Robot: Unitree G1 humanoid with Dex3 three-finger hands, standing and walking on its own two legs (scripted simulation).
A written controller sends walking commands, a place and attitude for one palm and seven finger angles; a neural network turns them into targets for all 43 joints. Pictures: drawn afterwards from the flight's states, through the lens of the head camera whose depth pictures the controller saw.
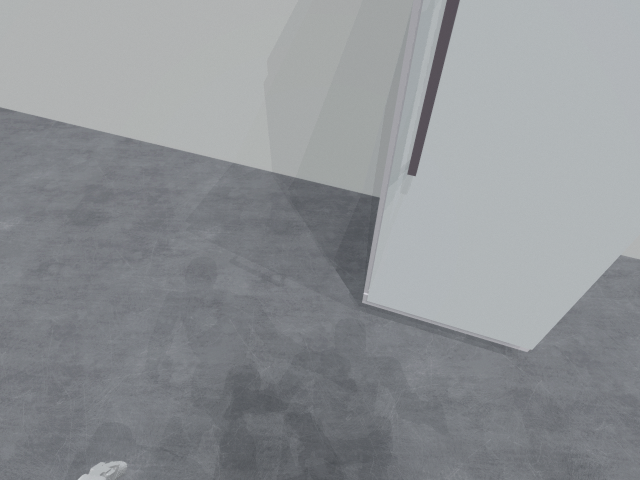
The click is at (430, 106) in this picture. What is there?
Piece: fridge door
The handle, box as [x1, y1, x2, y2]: [407, 0, 459, 175]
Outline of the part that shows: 459,0 447,0 407,174 415,175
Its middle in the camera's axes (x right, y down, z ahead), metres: +0.21 -0.30 +0.71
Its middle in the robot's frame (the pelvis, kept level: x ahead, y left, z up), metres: +0.76 -0.17 +0.15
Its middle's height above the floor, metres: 0.92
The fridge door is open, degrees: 0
